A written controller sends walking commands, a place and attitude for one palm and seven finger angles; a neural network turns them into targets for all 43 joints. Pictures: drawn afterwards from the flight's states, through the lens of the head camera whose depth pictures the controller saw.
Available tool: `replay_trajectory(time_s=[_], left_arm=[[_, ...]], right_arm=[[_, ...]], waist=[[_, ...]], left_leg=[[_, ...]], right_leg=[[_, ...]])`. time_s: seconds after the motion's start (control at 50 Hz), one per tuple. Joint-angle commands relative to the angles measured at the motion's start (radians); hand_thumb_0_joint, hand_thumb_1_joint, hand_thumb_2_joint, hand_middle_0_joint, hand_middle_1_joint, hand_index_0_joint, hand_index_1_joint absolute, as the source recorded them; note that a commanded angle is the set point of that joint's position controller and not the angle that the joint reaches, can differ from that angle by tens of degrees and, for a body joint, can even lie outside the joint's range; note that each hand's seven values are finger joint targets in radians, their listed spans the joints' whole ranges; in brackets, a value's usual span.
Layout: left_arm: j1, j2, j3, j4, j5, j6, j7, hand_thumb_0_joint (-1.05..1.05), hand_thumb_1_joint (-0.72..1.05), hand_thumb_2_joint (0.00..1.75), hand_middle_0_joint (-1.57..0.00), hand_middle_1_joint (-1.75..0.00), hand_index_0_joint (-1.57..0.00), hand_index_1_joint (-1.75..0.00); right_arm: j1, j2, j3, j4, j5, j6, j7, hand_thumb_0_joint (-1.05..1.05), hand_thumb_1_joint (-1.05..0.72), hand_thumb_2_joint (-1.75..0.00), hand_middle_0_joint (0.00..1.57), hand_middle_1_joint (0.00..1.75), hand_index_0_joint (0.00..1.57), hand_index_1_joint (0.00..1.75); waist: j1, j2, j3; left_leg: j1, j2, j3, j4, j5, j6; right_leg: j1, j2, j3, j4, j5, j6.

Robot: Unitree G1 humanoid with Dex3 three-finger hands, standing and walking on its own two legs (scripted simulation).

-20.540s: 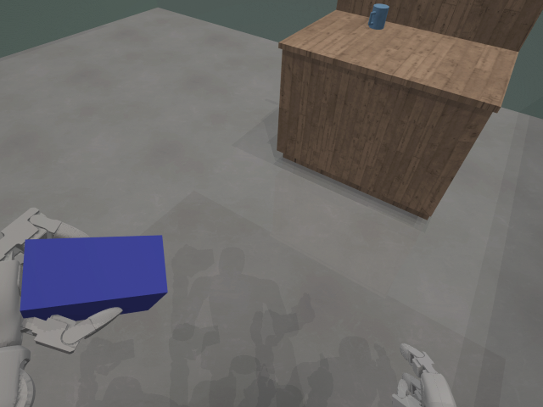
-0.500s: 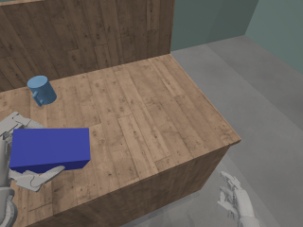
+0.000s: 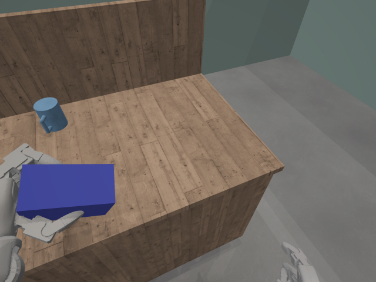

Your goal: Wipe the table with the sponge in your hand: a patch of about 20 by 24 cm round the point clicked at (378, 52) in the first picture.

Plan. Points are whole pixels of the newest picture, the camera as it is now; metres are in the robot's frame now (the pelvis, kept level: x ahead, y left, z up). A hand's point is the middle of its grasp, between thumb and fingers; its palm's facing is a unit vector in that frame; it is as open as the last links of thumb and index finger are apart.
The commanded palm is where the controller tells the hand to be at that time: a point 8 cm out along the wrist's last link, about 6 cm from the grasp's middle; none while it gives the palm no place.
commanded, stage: come to a stop and stand still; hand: left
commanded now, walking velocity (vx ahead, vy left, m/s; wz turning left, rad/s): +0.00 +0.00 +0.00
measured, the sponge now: (83, 192) +0.23 +0.20 +0.13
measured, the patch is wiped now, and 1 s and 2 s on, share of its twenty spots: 0.00 0.00 0.00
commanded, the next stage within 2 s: look again from close up in 1.14 s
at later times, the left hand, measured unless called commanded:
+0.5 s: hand (33, 186) +0.22 +0.27 +0.16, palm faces +0.38 -0.86 -0.35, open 10.3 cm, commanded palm +0.17 +0.30 +0.18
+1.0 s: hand (52, 172) +0.25 +0.25 +0.16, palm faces +0.34 -0.86 -0.38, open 10.3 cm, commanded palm +0.20 +0.29 +0.18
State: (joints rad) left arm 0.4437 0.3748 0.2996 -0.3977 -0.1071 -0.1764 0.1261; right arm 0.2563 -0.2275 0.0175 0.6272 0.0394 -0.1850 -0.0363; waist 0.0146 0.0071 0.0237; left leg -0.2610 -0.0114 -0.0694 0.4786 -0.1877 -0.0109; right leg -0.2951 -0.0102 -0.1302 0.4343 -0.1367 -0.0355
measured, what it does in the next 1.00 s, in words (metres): stands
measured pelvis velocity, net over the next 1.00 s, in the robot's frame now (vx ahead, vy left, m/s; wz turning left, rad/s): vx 0.03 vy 0.01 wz -0.02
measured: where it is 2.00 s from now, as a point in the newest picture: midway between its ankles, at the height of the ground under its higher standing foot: outside the picture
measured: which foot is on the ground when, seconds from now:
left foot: down 0.00-1.00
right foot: down 0.00-1.00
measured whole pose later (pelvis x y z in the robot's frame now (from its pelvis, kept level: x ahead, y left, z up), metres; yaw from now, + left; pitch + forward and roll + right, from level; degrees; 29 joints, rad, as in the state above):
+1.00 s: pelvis +0.03 +0.01 +0.00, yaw -1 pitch -1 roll +0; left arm 0.47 0.37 0.33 -0.47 -0.09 -0.14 0.10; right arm 0.19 -0.22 0.02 0.58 0.03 -0.14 -0.04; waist 0.02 0.01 0.04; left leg -0.20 -0.02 -0.05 0.43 -0.21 0.00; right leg -0.24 -0.02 -0.12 0.39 -0.12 -0.03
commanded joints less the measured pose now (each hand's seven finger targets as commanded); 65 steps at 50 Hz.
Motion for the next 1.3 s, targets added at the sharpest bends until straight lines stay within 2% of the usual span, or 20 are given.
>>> replay_trajectory(time_s=[0.0,0.16,0.22,0.3,0.34,0.36,0.42,0.48,0.62,0.64,0.72,0.74,0.8,0.84,0.92,0.94,1.02,1.12,1.24,1.28], left_arm=[[-0.115,0.209,0.155,-0.252,0.002,-0.076,0.029,0.00,0.10,1.30,-1.20,-1.60,-1.20,-1.60],[-0.081,0.156,0.128,-0.233,0.006,-0.067,0.013,0.00,0.10,1.30,-1.20,-1.60,-1.20,-1.60],[-0.096,0.169,0.139,-0.241,0.016,-0.063,0.011,0.00,0.10,1.30,-1.20,-1.60,-1.20,-1.60],[-0.120,0.161,0.130,-0.277,0.028,-0.063,0.012,0.00,0.10,1.30,-1.20,-1.60,-1.20,-1.60],[-0.133,0.194,0.158,-0.298,0.031,-0.063,0.015,0.00,0.10,1.30,-1.20,-1.60,-1.20,-1.60],[-0.124,0.162,0.135,-0.294,0.033,-0.064,0.013,0.00,0.10,1.30,-1.20,-1.60,-1.20,-1.60],[-0.106,0.171,0.149,-0.293,0.031,-0.062,0.011,0.00,0.10,1.30,-1.20,-1.60,-1.20,-1.60],[-0.094,0.162,0.141,-0.301,0.032,-0.064,0.009,0.00,0.10,1.30,-1.20,-1.60,-1.20,-1.60],[-0.090,0.145,0.131,-0.247,0.025,-0.048,0.002,0.00,0.10,1.30,-1.20,-1.60,-1.20,-1.60],[-0.095,0.167,0.147,-0.254,0.027,-0.045,0.004,0.00,0.10,1.30,-1.20,-1.60,-1.20,-1.60],[-0.083,0.152,0.136,-0.270,0.022,-0.041,0.000,0.00,0.10,1.30,-1.20,-1.60,-1.20,-1.60],[-0.084,0.183,0.159,-0.294,0.022,-0.040,0.002,0.00,0.10,1.30,-1.20,-1.60,-1.20,-1.60],[-0.059,0.162,0.147,-0.302,0.018,-0.037,0.001,0.00,0.10,1.30,-1.20,-1.60,-1.20,-1.60],[-0.050,0.186,0.169,-0.308,0.016,-0.034,0.004,0.00,0.10,1.30,-1.20,-1.60,-1.20,-1.60],[-0.031,0.157,0.154,-0.274,0.012,-0.023,0.002,0.00,0.10,1.30,-1.20,-1.60,-1.20,-1.60],[-0.035,0.178,0.168,-0.283,0.012,-0.021,0.003,0.00,0.10,1.30,-1.20,-1.60,-1.20,-1.60],[-0.034,0.150,0.143,-0.278,0.010,-0.014,0.000,0.00,0.10,1.30,-1.20,-1.60,-1.20,-1.60],[-0.046,0.152,0.138,-0.270,0.012,-0.004,0.002,0.00,0.10,1.30,-1.20,-1.60,-1.20,-1.60],[-0.070,0.185,0.153,-0.291,0.019,-0.003,0.009,0.00,0.10,1.30,-1.20,-1.60,-1.20,-1.60],[-0.058,0.157,0.135,-0.279,0.020,-0.004,0.009,0.00,0.10,1.30,-1.20,-1.60,-1.20,-1.60]], right_arm=[[-0.135,-0.115,-0.047,-0.171,-0.005,-0.065,-0.011,0.00,-0.90,-0.90,0.20,0.30,0.20,0.30],[-0.141,-0.114,-0.045,-0.171,-0.009,-0.047,-0.007,0.00,-0.90,-0.90,0.20,0.30,0.20,0.30],[-0.143,-0.111,-0.047,-0.178,-0.010,-0.046,-0.006,0.00,-0.90,-0.90,0.20,0.30,0.20,0.30],[-0.149,-0.114,-0.045,-0.185,-0.013,-0.046,-0.005,0.00,-0.90,-0.90,0.20,0.30,0.20,0.30],[-0.157,-0.117,-0.045,-0.182,-0.011,-0.044,-0.007,0.00,-0.90,-0.90,0.20,0.30,0.20,0.30],[-0.154,-0.108,-0.041,-0.183,-0.016,-0.043,-0.007,0.00,-0.90,-0.90,0.20,0.30,0.20,0.30],[-0.144,-0.108,-0.044,-0.188,-0.015,-0.049,-0.006,0.00,-0.90,-0.90,0.20,0.30,0.20,0.30],[-0.146,-0.110,-0.041,-0.191,-0.014,-0.048,-0.005,0.00,-0.90,-0.90,0.20,0.30,0.20,0.30],[-0.136,-0.109,-0.040,-0.187,-0.010,-0.037,-0.008,0.00,-0.90,-0.90,0.20,0.30,0.20,0.30],[-0.149,-0.113,-0.039,-0.186,-0.007,-0.033,-0.010,0.00,-0.90,-0.90,0.20,0.30,0.20,0.30],[-0.142,-0.109,-0.040,-0.192,-0.010,-0.028,-0.012,0.00,-0.90,-0.90,0.20,0.30,0.20,0.30],[-0.154,-0.112,-0.040,-0.192,-0.007,-0.024,-0.013,0.00,-0.90,-0.90,0.20,0.30,0.20,0.30],[-0.151,-0.109,-0.041,-0.199,-0.009,-0.021,-0.014,0.00,-0.90,-0.90,0.20,0.30,0.20,0.30],[-0.163,-0.110,-0.040,-0.198,-0.005,-0.014,-0.016,0.00,-0.90,-0.90,0.20,0.30,0.20,0.30],[-0.149,-0.108,-0.043,-0.197,-0.006,-0.006,-0.019,0.00,-0.90,-0.90,0.20,0.30,0.20,0.30],[-0.158,-0.112,-0.043,-0.195,-0.002,-0.001,-0.020,0.00,-0.90,-0.90,0.20,0.30,0.20,0.30],[-0.152,-0.110,-0.043,-0.199,-0.003,0.002,-0.023,0.00,-0.90,-0.90,0.20,0.30,0.20,0.30],[-0.158,-0.109,-0.038,-0.201,-0.003,0.006,-0.024,0.00,-0.90,-0.90,0.20,0.30,0.20,0.30],[-0.169,-0.114,-0.032,-0.196,-0.001,0.010,-0.028,0.00,-0.90,-0.90,0.20,0.30,0.20,0.30],[-0.164,-0.109,-0.031,-0.199,-0.005,0.010,-0.028,0.00,-0.90,-0.90,0.20,0.30,0.20,0.30]], waist=[[0.006,0.040,-0.078],[0.003,0.028,-0.072],[0.006,0.007,-0.065],[0.005,0.070,-0.070],[0.003,0.098,-0.075],[0.004,0.087,-0.077],[0.006,0.060,-0.093],[0.005,0.094,-0.106],[0.002,0.022,-0.087],[0.000,0.051,-0.089],[0.004,0.033,-0.129],[0.001,0.060,-0.145],[0.006,0.049,-0.152],[0.003,0.064,-0.147],[0.003,0.011,-0.138],[-0.001,0.041,-0.142],[0.000,0.012,-0.141],[0.002,-0.004,-0.125],[-0.002,0.036,-0.108],[0.001,0.018,-0.101]], left_leg=[[-0.036,0.067,-0.085,-0.104,-0.213,0.046],[-0.032,0.086,-0.091,-0.133,-0.232,0.050],[-0.059,0.085,-0.090,-0.134,-0.230,0.052],[-0.071,0.099,-0.111,-0.173,-0.244,0.055],[-0.062,0.099,-0.113,-0.178,-0.241,0.052],[-0.071,0.104,-0.118,-0.189,-0.247,0.054],[-0.055,0.094,-0.108,-0.166,-0.157,0.048],[-0.055,0.099,-0.114,-0.183,-0.123,0.041],[-0.028,0.094,-0.094,-0.157,-0.066,0.032],[-0.010,0.095,-0.096,-0.163,-0.053,0.029],[0.004,0.089,-0.082,-0.140,0.036,0.027],[0.026,0.089,-0.084,-0.142,0.060,0.024],[0.024,0.088,-0.077,-0.131,0.089,0.024],[0.035,0.088,-0.081,-0.136,0.097,0.019],[0.034,0.087,-0.068,-0.115,0.083,0.026],[0.048,0.087,-0.071,-0.121,0.094,0.024],[0.048,0.086,-0.060,-0.106,0.086,0.030],[0.046,0.085,-0.058,-0.106,0.045,0.033],[0.059,0.084,-0.059,-0.101,-0.023,0.036],[0.039,0.083,-0.058,-0.101,-0.044,0.040]], right_leg=[[0.020,-0.140,0.167,-0.155,-0.367,0.022],[0.026,-0.125,0.143,-0.127,-0.337,0.026],[0.056,-0.122,0.153,-0.131,-0.309,0.030],[0.094,-0.107,0.144,-0.101,-0.252,0.030],[0.100,-0.105,0.145,-0.098,-0.238,0.027],[0.117,-0.099,0.137,-0.088,-0.217,0.029],[0.142,-0.105,0.149,-0.105,-0.146,0.024],[0.168,-0.097,0.138,-0.085,-0.099,0.024],[0.139,-0.109,0.143,-0.120,-0.084,0.023],[0.132,-0.107,0.143,-0.112,-0.078,0.021],[0.180,-0.111,0.143,-0.100,0.018,0.020],[0.185,-0.109,0.140,-0.085,0.038,0.018],[0.201,-0.113,0.141,-0.085,0.075,0.019],[0.190,-0.114,0.138,-0.081,0.070,0.017],[0.177,-0.124,0.147,-0.109,0.062,0.017],[0.173,-0.121,0.147,-0.100,0.066,0.015],[0.171,-0.127,0.155,-0.117,0.067,0.017],[0.148,-0.130,0.163,-0.142,0.004,0.020],[0.096,-0.134,0.168,-0.167,-0.104,0.015],[0.099,-0.131,0.165,-0.172,-0.120,0.017]])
